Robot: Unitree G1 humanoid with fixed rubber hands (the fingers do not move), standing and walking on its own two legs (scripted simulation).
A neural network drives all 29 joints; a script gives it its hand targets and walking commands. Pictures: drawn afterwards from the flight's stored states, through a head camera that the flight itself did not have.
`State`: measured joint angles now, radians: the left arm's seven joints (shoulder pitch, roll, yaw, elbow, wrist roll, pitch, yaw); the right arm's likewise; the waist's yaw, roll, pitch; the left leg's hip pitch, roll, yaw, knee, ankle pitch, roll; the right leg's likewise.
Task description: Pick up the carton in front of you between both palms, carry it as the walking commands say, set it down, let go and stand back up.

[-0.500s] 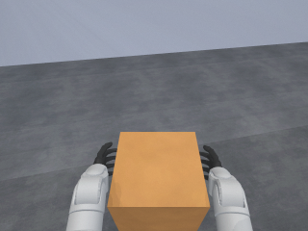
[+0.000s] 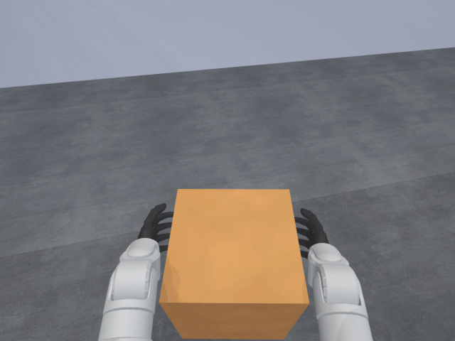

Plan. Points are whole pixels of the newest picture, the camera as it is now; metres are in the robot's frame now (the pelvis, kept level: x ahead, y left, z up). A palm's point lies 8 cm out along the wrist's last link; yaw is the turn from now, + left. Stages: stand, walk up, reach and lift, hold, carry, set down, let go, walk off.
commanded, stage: hold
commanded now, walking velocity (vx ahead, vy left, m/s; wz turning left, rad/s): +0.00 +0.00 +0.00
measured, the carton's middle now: (233, 267) +0.28 +0.00 -0.04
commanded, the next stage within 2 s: set down in 0.28 s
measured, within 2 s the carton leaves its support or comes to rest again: neither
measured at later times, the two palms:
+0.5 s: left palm (144, 257) +0.25 +0.15 +0.04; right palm (318, 257) +0.26 -0.15 +0.04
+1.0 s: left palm (167, 275) +0.32 +0.15 -0.17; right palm (290, 275) +0.33 -0.15 -0.18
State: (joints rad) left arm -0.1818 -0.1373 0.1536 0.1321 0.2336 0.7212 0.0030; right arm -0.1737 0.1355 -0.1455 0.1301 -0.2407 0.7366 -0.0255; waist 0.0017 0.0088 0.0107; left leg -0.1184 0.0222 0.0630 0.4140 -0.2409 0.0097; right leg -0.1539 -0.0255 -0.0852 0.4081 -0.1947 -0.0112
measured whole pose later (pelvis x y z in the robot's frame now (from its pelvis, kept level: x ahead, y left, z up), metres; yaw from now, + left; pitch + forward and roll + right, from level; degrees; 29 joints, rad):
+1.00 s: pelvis -0.07 +0.00 -0.10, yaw +2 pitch +25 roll +1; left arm -0.65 -0.14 0.43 0.56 0.25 0.17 0.03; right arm -0.66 0.08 -0.41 0.58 -0.28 0.18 -0.01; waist 0.00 0.01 0.04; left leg -1.16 -0.05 -0.02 1.10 -0.37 0.01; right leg -1.19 0.03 0.03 1.09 -0.33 -0.01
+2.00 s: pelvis -0.10 -0.01 -0.35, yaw +4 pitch +43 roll +2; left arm -1.13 0.04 0.41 0.79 0.09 0.18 0.12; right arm -1.16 -0.14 -0.34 0.85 -0.10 0.20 -0.08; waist -0.01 0.02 0.03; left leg -2.18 -0.07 0.01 1.99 -0.56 -0.01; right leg -2.22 0.04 0.01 1.97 -0.51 -0.01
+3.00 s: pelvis -0.11 +0.00 -0.42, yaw +4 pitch +36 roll +1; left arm -1.36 0.17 0.32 1.08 0.01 0.12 0.09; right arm -1.37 -0.28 -0.24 1.14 0.01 0.13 -0.05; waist -0.02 0.04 0.27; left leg -2.28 -0.09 0.02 2.24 -0.58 -0.01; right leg -2.31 0.02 0.00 2.22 -0.54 -0.01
